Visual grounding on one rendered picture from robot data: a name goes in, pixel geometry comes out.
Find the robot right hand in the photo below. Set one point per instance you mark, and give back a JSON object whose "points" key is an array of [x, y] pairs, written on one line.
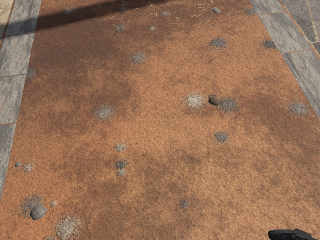
{"points": [[288, 234]]}

